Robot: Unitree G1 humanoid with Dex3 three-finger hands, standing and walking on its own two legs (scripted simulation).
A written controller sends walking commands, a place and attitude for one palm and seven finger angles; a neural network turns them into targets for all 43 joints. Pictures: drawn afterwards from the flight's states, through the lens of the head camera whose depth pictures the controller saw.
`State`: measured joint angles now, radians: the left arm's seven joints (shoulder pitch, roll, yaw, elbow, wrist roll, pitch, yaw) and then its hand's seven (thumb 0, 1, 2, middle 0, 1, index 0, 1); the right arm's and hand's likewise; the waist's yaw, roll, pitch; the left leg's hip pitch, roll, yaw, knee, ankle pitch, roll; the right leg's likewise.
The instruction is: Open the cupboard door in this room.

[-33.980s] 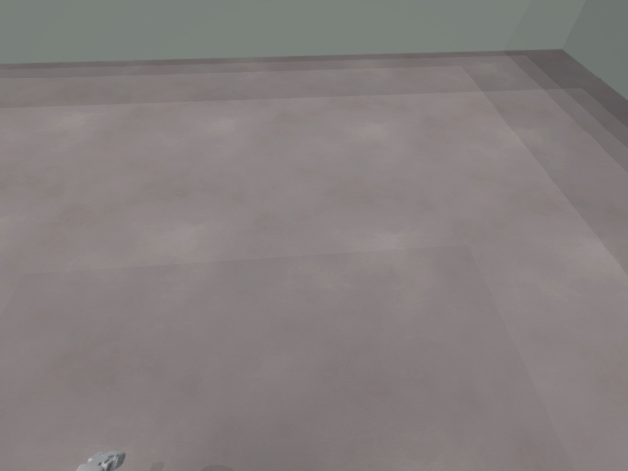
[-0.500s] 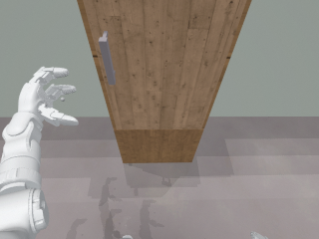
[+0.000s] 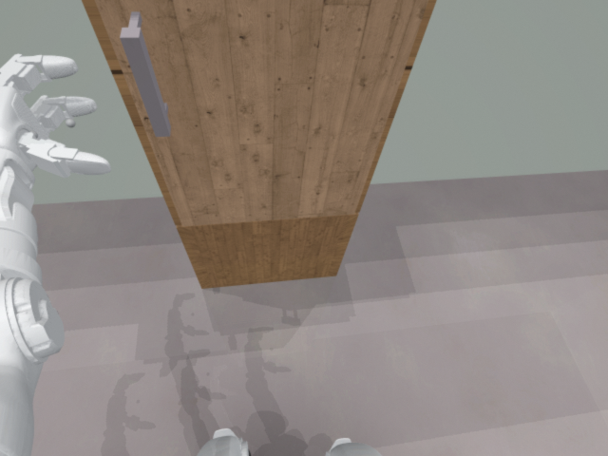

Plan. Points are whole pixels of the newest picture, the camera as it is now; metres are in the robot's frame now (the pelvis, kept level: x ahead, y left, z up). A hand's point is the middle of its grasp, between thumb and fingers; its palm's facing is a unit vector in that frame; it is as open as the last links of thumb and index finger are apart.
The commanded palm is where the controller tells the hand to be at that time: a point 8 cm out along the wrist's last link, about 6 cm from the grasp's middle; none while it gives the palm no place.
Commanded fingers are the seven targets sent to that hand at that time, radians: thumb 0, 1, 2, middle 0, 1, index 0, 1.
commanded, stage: move the hooked fingers beside the handle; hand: left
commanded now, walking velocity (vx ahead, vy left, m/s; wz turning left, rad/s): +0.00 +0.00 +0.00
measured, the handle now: (150, 79) +0.60 +0.18 +0.12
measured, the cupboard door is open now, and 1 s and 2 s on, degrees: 0 0 0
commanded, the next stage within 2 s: slide the fingers in behind the handle in 1.06 s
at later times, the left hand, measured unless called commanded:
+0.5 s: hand (85, 99) +0.55 +0.25 +0.13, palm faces +0.06 -1.00 +0.00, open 14.0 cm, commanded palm +0.52 +0.29 +0.12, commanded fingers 0.00 -0.50 0.30 -0.30 -1.20 -0.30 -1.20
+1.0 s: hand (81, 105) +0.54 +0.25 +0.12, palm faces +0.07 -1.00 +0.01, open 14.0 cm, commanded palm +0.53 +0.29 +0.12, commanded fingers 0.00 -0.50 0.30 -0.30 -1.20 -0.30 -1.20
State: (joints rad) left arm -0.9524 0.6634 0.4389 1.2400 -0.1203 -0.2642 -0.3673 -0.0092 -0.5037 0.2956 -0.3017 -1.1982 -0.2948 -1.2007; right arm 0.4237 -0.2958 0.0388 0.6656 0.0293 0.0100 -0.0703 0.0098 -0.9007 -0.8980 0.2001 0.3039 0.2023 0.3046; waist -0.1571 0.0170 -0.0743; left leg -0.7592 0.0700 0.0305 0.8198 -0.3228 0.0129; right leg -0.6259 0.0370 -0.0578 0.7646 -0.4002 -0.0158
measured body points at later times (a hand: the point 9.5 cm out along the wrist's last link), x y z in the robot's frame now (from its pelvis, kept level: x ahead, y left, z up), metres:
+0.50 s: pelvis +0.02 +0.01 +0.00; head +0.14 +0.02 +0.43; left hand +0.54 +0.30 +0.13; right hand -0.04 -0.26 -0.10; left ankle +0.04 +0.11 -0.70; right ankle -0.02 -0.11 -0.70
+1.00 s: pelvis +0.01 +0.01 -0.01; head +0.13 +0.03 +0.43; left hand +0.53 +0.30 +0.13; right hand +0.01 -0.27 -0.11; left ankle +0.04 +0.11 -0.70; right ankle -0.02 -0.11 -0.70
